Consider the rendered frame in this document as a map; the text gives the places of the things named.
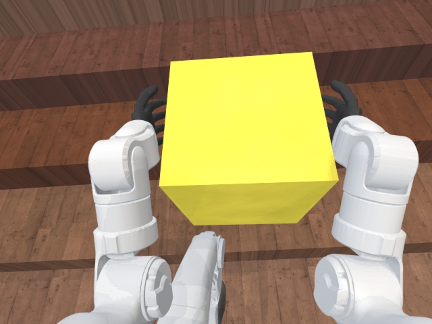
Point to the robot right upper arm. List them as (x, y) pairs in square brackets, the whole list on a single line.
[(356, 290)]

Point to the carton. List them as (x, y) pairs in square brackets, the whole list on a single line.
[(246, 140)]

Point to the robot left upper arm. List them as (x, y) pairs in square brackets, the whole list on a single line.
[(136, 290)]

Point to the robot left forearm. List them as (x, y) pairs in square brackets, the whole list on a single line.
[(119, 172)]

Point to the robot left thigh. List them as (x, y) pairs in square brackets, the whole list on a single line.
[(192, 283)]

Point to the robot right forearm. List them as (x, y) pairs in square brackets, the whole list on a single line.
[(380, 169)]

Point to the robot left shin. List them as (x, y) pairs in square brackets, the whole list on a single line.
[(215, 293)]

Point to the robot right hand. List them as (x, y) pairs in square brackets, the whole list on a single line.
[(344, 109)]

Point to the robot left hand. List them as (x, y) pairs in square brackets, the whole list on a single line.
[(143, 110)]

